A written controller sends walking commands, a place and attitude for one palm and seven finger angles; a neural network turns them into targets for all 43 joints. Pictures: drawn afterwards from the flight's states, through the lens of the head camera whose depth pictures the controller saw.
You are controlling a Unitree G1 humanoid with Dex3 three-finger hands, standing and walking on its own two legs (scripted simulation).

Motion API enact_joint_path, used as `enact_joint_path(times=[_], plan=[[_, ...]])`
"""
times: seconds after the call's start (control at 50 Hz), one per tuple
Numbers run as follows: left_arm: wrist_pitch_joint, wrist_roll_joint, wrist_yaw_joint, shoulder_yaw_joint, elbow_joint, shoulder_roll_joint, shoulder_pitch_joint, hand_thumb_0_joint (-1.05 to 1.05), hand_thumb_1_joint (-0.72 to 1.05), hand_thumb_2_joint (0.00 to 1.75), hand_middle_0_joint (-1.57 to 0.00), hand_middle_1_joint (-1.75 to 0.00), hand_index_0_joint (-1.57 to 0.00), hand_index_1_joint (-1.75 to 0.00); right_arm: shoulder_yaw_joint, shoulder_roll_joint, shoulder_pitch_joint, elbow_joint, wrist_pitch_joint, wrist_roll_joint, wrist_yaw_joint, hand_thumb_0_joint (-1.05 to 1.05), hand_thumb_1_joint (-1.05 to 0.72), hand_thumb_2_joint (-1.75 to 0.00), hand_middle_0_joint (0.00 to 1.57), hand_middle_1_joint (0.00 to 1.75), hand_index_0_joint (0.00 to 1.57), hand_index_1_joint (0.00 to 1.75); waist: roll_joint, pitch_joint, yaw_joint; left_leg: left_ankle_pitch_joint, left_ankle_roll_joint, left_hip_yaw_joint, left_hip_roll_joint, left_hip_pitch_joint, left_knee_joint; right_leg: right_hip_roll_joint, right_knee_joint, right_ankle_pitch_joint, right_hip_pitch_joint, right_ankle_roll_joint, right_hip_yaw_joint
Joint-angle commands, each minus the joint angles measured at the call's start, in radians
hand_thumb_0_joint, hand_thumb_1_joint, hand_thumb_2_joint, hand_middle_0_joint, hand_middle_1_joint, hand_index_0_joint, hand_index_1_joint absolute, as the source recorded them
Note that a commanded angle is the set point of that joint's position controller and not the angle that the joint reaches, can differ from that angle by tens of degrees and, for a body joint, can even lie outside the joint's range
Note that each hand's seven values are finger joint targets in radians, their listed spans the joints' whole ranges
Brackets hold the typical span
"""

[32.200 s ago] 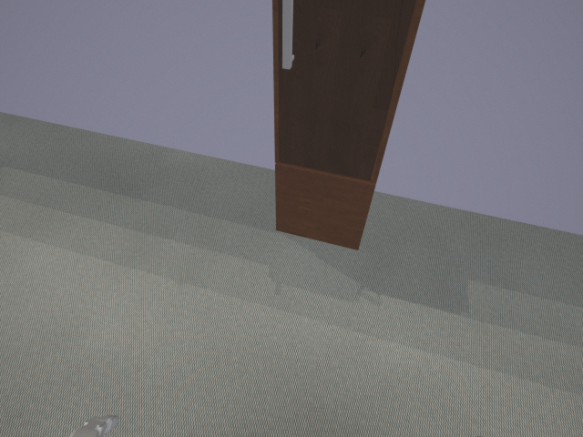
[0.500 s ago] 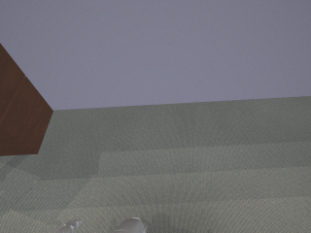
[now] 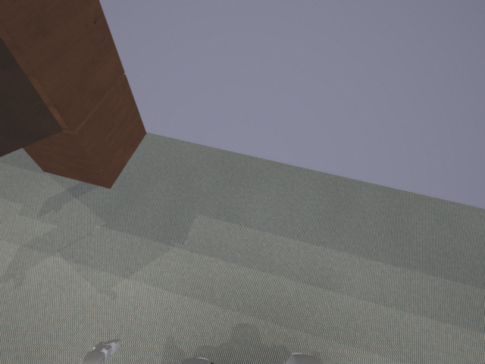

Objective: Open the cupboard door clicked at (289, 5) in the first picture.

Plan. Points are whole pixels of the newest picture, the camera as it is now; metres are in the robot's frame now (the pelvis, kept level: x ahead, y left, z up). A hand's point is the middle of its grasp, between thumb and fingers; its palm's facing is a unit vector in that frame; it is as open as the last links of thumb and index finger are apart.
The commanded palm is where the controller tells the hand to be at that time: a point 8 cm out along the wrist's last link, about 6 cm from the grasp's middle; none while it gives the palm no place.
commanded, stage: turn to face it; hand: left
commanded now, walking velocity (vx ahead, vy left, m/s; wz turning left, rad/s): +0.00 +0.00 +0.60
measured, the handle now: out of the picture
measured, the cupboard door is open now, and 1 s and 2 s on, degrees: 53 53 53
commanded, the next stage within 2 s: take the last steps up to it in 0.98 s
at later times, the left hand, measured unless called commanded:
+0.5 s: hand out of the picture +0.01 +0.22 -0.18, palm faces +0.34 -0.91 -0.23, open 7.4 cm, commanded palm none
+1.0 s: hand out of the picture -0.01 +0.16 -0.16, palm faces +0.55 -0.80 -0.23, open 7.4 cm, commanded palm none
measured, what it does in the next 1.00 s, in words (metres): steps on the spot, turning left: right foot, then left foot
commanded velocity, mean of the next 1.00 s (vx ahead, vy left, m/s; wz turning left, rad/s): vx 0.00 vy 0.00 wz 0.49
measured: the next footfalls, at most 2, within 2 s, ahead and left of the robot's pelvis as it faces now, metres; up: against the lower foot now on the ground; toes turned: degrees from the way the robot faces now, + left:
right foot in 0.06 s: +0.04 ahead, -0.15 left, +0.00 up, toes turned +1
left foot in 0.38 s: +0.04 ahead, +0.11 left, +0.00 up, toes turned +21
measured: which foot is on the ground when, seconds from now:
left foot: down 0.00-0.06, up 0.08-0.36, down 0.38-0.74, up 0.76-1.00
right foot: up 0.00-0.04, down 0.06-0.38, up 0.40-0.74, down 0.76-1.00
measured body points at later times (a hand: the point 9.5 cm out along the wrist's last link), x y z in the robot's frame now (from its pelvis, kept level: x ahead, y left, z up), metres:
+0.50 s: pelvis +0.02 +0.00 -0.01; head +0.07 +0.04 +0.44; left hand -0.01 +0.27 -0.17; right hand +0.21 -0.22 -0.13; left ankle +0.00 +0.10 -0.73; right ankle +0.01 -0.15 -0.67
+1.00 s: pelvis +0.05 -0.03 +0.00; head +0.09 -0.01 +0.45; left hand -0.03 +0.20 -0.14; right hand +0.27 -0.20 -0.14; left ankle -0.03 +0.07 -0.69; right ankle +0.09 -0.15 -0.73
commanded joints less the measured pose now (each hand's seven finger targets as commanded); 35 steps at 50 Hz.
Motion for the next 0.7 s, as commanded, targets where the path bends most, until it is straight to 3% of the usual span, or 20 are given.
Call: enact_joint_path(times=[0.0, 0.02, 0.04, 0.06, 0.08, 0.1, 0.14, 0.22, 0.26, 0.3, 0.32, 0.34, 0.36, 0.38, 0.4, 0.42, 0.46, 0.52, 0.6, 0.68], plan=[[-0.037, -0.001, 0.012, 0.032, -0.049, 0.086, 0.131, 0.0, 0.9, 0.9, -0.2, -0.3, -0.2, -0.3, -0.063, -0.204, -0.061, -0.091, -0.011, 0.005, -0.008, 0.0, -0.9, -0.9, 0.2, 0.3, 0.2, 0.3, 0.124, -0.172, 0.057, 0.116, 0.085, -0.217, 0.141, -0.066, -0.075, 0.018, -0.368, 0.18, 0.298, -0.015, -0.02], [-0.047, 0.011, 0.021, 0.046, -0.047, 0.154, 0.163, 0.0, 0.9, 0.9, -0.2, -0.3, -0.2, -0.3, -0.056, -0.15, -0.057, -0.103, -0.01, 0.016, -0.002, 0.0, -0.9, -0.9, 0.2, 0.3, 0.2, 0.3, -0.073, -0.181, 0.075, -0.042, 0.025, -0.133, 0.046, -0.209, 0.069, -0.144, -0.52, 0.117, 0.423, -0.062, 0.144], [-0.052, 0.022, 0.027, 0.059, -0.055, 0.233, 0.158, 0.0, 0.9, 0.9, -0.2, -0.3, -0.2, -0.3, -0.048, -0.106, -0.07, -0.125, -0.012, 0.016, 0.003, 0.0, -0.9, -0.9, 0.2, 0.3, 0.2, 0.3, -0.341, -0.148, 0.089, -0.323, -0.045, 0.049, -0.075, -0.31, 0.336, -0.399, -0.599, 0.173, 0.394, -0.178, 0.397], [-0.051, 0.015, 0.031, 0.047, -0.063, 0.224, 0.134, 0.0, 0.9, 0.9, -0.2, -0.3, -0.2, -0.3, -0.054, -0.149, -0.078, -0.121, -0.009, 0.008, 0.009, 0.0, -0.9, -0.9, 0.2, 0.3, 0.2, 0.3, -0.266, -0.12, 0.076, -0.372, -0.032, 0.01, -0.013, -0.277, 0.548, -0.447, -0.587, 0.241, 0.266, -0.234, 0.373], [-0.05, 0.015, 0.033, 0.041, -0.083, 0.186, 0.065, 0.0, 0.9, 0.9, -0.2, -0.3, -0.2, -0.3, -0.056, -0.133, -0.04, -0.115, -0.003, 0.007, 0.017, 0.0, -0.9, -0.9, 0.2, 0.3, 0.2, 0.3, -0.19, -0.104, 0.031, -0.305, -0.031, 0.005, 0.004, -0.25, 0.612, -0.402, -0.575, 0.226, 0.206, -0.235, 0.27], [-0.05, 0.013, 0.034, 0.032, -0.089, 0.145, 0.026, 0.0, 0.9, 0.9, -0.2, -0.3, -0.2, -0.3, -0.058, -0.124, -0.049, -0.084, 0.008, 0.005, 0.019, 0.0, -0.9, -0.9, 0.2, 0.3, 0.2, 0.3, -0.237, -0.081, 0.015, -0.263, -0.042, 0.023, 0.024, -0.256, 0.663, -0.326, -0.541, 0.325, 0.208, -0.208, 0.204], [-0.053, 0.01, 0.03, 0.019, -0.089, 0.123, 0.012, 0.0, 0.9, 0.9, -0.2, -0.3, -0.2, -0.3, -0.046, -0.108, -0.044, -0.077, 0.014, 0.009, 0.027, 0.0, -0.9, -0.9, 0.2, 0.3, 0.2, 0.3, -0.263, -0.075, 0.001, -0.219, -0.063, 0.071, 0.039, -0.251, 0.629, -0.274, -0.495, 0.532, 0.24, -0.179, 0.037], [-0.059, 0.014, 0.03, 0.032, -0.061, 0.156, 0.113, 0.0, 0.9, 0.9, -0.2, -0.3, -0.2, -0.3, -0.025, -0.064, -0.117, -0.091, 0.004, 0.016, 0.035, 0.0, -0.9, -0.9, 0.2, 0.3, 0.2, 0.3, -0.187, -0.122, 0.054, -0.213, -0.07, 0.155, 0.029, -0.177, 0.329, -0.284, -0.407, 0.763, 0.372, -0.168, -0.04], [-0.058, 0.017, 0.028, 0.041, -0.047, 0.182, 0.136, 0.0, 0.9, 0.9, -0.2, -0.3, -0.2, -0.3, -0.019, -0.063, -0.119, -0.093, -0.005, 0.018, 0.035, 0.0, -0.9, -0.9, 0.2, 0.3, 0.2, 0.3, -0.208, -0.144, 0.064, -0.206, -0.058, 0.182, 0.019, -0.12, 0.205, -0.303, -0.356, 0.804, 0.393, -0.166, -0.047], [-0.055, 0.013, 0.021, 0.045, -0.042, 0.188, 0.13, 0.0, 0.9, 0.9, -0.2, -0.3, -0.2, -0.3, -0.021, -0.078, -0.072, -0.085, -0.011, 0.015, 0.033, 0.0, -0.9, -0.9, 0.2, 0.3, 0.2, 0.3, -0.184, -0.15, 0.037, -0.098, -0.044, 0.201, -0.001, -0.006, 0.059, -0.293, -0.287, 0.756, 0.336, -0.126, -0.093], [-0.053, 0.005, 0.018, 0.046, -0.048, 0.186, 0.109, 0.0, 0.9, 0.9, -0.2, -0.3, -0.2, -0.3, -0.027, -0.106, -0.016, -0.071, -0.016, 0.011, 0.031, 0.0, -0.9, -0.9, 0.2, 0.3, 0.2, 0.3, -0.143, -0.166, -0.003, 0.018, -0.031, 0.184, 0.002, 0.112, -0.047, -0.283, -0.2, 0.691, 0.258, -0.09, -0.122], [-0.049, 0.0, 0.012, 0.041, -0.066, 0.15, 0.102, 0.0, 0.9, 0.9, -0.2, -0.3, -0.2, -0.3, -0.047, -0.184, 0.063, -0.055, -0.026, 0.004, 0.025, 0.0, -0.9, -0.9, 0.2, 0.3, 0.2, 0.3, 0.036, -0.23, -0.046, 0.232, 0.024, 0.023, 0.126, 0.287, -0.104, -0.222, -0.016, 0.491, 0.108, -0.031, -0.165], [-0.045, -0.008, 0.007, 0.017, -0.11, 0.072, 0.063, 0.0, 0.9, 0.9, -0.2, -0.3, -0.2, -0.3, -0.078, -0.297, 0.148, -0.046, -0.03, 0.0, 0.014, 0.0, -0.9, -0.9, 0.2, 0.3, 0.2, 0.3, 0.326, -0.254, -0.091, 0.655, 0.184, -0.358, 0.402, 0.405, -0.143, -0.074, 0.226, -0.195, -0.169, 0.04, -0.158], [-0.031, 0.001, 0.015, 0.011, -0.128, 0.092, -0.007, 0.0, 0.9, 0.9, -0.2, -0.3, -0.2, -0.3, -0.076, -0.307, 0.2, -0.02, -0.021, 0.006, 0.003, 0.0, -0.9, -0.9, 0.2, 0.3, 0.2, 0.3, 0.225, -0.258, -0.103, 0.717, 0.246, -0.344, 0.432, 0.383, -0.122, -0.074, 0.324, -0.236, -0.186, 0.019, -0.026], [-0.029, 0.002, 0.016, 0.016, -0.135, 0.092, -0.02, 0.0, 0.9, 0.9, -0.2, -0.3, -0.2, -0.3, -0.071, -0.298, 0.165, -0.034, -0.025, 0.0, -0.003, 0.0, -0.9, -0.9, 0.2, 0.3, 0.2, 0.3, 0.165, -0.234, -0.086, 0.55, 0.256, -0.323, 0.419, 0.321, -0.146, -0.084, 0.365, -0.19, -0.197, 0.014, -0.002], [-0.026, 0.004, 0.017, 0.02, -0.116, 0.079, -0.036, 0.0, 0.9, 0.9, -0.2, -0.3, -0.2, -0.3, -0.068, -0.267, 0.112, -0.047, -0.029, -0.002, -0.013, 0.0, -0.9, -0.9, 0.2, 0.3, 0.2, 0.3, 0.207, -0.21, -0.069, 0.462, 0.225, -0.301, 0.347, 0.26, -0.155, -0.081, 0.366, -0.127, -0.202, 0.014, 0.016], [-0.018, 0.005, 0.01, 0.023, -0.081, 0.085, 0.0, 0.0, 0.9, 0.9, -0.2, -0.3, -0.2, -0.3, -0.05, -0.221, 0.02, -0.067, -0.031, -0.002, -0.02, 0.0, -0.9, -0.9, 0.2, 0.3, 0.2, 0.3, 0.192, -0.156, -0.021, 0.375, 0.172, -0.21, 0.273, 0.177, -0.174, -0.071, 0.333, -0.021, -0.161, 0.014, 0.031], [-0.018, 0.004, 0.005, 0.02, -0.066, 0.068, 0.019, 0.0, 0.9, 0.9, -0.2, -0.3, -0.2, -0.3, -0.046, -0.215, 0.016, -0.064, -0.035, -0.002, -0.02, 0.0, -0.9, -0.9, 0.2, 0.3, 0.2, 0.3, 0.125, -0.18, -0.007, 0.367, 0.16, -0.179, 0.241, 0.184, -0.168, -0.04, 0.21, 0.0, -0.1, 0.014, 0.013], [-0.018, 0.003, 0.007, 0.014, -0.074, 0.06, 0.003, 0.0, 0.9, 0.9, -0.2, -0.3, -0.2, -0.3, -0.051, -0.215, 0.009, -0.057, -0.024, -0.007, -0.014, 0.0, -0.9, -0.9, 0.2, 0.3, 0.2, 0.3, 0.148, -0.146, -0.012, 0.257, 0.157, -0.212, 0.224, 0.11, -0.18, -0.003, 0.019, -0.011, 0.001, 0.005, -0.013], [-0.034, 0.0, 0.012, 0.021, -0.05, 0.075, 0.108, 0.0, 0.9, 0.9, -0.2, -0.3, -0.2, -0.3, -0.053, -0.205, -0.048, -0.072, -0.016, 0.003, -0.009, 0.0, -0.9, -0.9, 0.2, 0.3, 0.2, 0.3, 0.137, -0.161, 0.046, 0.219, 0.109, -0.212, 0.167, -0.01, -0.096, 0.03, -0.292, 0.161, 0.243, -0.009, -0.031]])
